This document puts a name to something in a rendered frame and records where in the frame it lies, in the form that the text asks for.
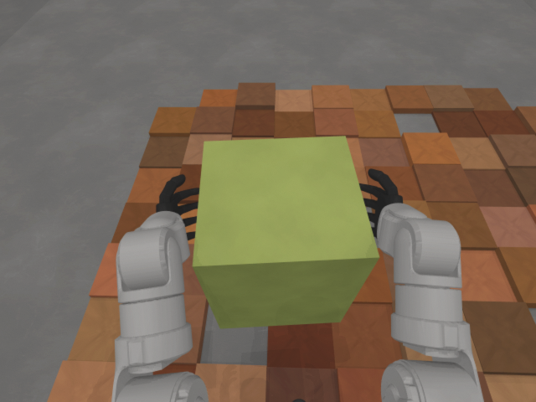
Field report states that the robot right forearm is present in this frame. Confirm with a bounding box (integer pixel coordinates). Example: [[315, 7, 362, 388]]
[[377, 203, 484, 402]]

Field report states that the left robot upper arm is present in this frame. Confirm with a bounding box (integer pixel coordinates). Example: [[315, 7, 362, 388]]
[[116, 372, 209, 402]]

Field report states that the right robot upper arm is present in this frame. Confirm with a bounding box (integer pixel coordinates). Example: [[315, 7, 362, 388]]
[[381, 359, 483, 402]]

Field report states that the left robot hand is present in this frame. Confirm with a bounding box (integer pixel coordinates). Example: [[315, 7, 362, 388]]
[[156, 174, 199, 240]]

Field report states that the carton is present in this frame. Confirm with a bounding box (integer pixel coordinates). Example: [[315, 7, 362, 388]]
[[193, 136, 379, 329]]

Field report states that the right robot hand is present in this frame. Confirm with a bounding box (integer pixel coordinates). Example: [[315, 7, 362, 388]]
[[359, 168, 403, 239]]

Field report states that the robot left forearm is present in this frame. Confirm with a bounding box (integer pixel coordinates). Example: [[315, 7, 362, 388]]
[[111, 211, 193, 402]]

